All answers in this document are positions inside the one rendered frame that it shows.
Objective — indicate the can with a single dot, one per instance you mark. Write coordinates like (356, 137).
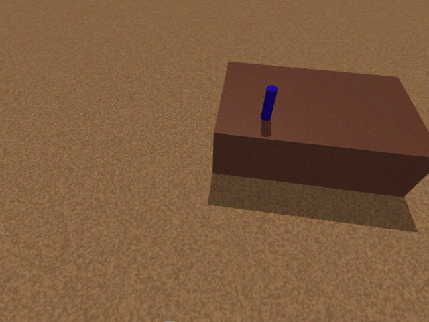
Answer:
(269, 101)

